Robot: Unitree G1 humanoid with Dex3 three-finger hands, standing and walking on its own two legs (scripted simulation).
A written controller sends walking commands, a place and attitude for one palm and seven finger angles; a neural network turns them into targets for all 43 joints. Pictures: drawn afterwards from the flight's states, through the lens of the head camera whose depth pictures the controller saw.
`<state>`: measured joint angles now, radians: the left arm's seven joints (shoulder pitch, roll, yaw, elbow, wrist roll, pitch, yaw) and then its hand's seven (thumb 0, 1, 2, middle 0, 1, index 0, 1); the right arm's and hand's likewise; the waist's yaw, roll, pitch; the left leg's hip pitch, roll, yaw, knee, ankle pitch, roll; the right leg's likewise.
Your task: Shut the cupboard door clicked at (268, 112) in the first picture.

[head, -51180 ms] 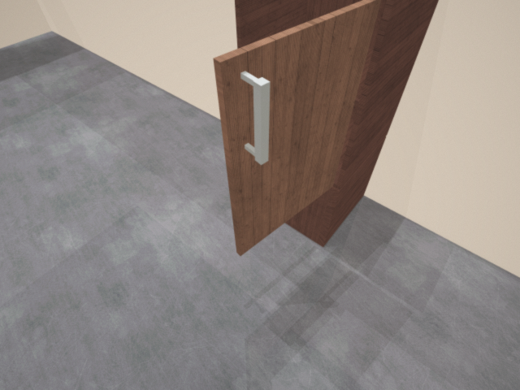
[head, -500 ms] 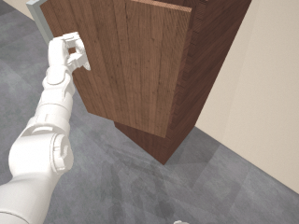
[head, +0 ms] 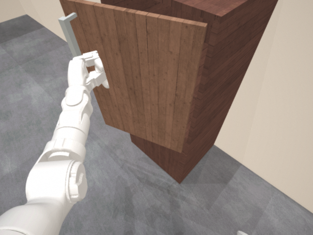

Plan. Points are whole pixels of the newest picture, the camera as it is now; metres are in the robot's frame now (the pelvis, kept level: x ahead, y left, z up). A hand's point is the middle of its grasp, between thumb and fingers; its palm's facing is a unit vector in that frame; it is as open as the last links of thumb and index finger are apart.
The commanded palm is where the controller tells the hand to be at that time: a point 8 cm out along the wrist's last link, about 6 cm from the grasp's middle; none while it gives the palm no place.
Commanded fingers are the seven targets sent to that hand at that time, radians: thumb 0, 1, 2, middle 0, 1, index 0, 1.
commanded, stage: draw the hand back to the body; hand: left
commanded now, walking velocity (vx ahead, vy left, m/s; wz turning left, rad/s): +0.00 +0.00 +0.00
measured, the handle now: (78, 43) +0.65 +0.22 +0.15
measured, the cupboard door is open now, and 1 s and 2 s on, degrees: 19 19 19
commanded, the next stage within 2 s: step back with the hand held close in 1.44 s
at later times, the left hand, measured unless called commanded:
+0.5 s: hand (54, 127) +0.31 +0.19 +0.17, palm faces +0.19 -0.97 -0.17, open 3.1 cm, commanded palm +0.28 +0.23 +0.18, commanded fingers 0.00 0.90 0.90 -0.94 -1.11 -0.94 -1.11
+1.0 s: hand out of the picture +0.22 +0.26 +0.18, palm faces +0.45 -0.80 -0.40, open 5.6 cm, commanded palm +0.16 +0.29 +0.20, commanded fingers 0.00 0.90 0.90 -0.25 -0.36 -0.25 -0.36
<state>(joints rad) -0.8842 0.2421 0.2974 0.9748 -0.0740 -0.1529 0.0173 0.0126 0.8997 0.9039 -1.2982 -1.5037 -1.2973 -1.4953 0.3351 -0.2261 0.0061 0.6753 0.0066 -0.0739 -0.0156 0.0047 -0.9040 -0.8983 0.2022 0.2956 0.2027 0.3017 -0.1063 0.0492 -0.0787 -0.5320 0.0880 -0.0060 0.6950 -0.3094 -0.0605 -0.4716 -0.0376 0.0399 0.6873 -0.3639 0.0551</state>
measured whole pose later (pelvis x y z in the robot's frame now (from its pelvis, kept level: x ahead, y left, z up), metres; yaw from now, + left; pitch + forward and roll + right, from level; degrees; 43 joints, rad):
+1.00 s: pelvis +0.02 +0.00 +0.02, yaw +1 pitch -3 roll +0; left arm 0.40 0.33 0.33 -0.29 -0.05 -0.10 0.09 0.01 0.89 0.90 -0.52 -0.65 -0.52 -0.64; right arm 0.22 -0.22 0.02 0.66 0.00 -0.08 -0.09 0.01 -0.90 -0.90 0.20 0.30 0.20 0.30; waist 0.04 0.07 -0.01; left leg -0.14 0.08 0.00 0.44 -0.23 -0.06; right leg -0.08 -0.05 0.03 0.44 -0.29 0.05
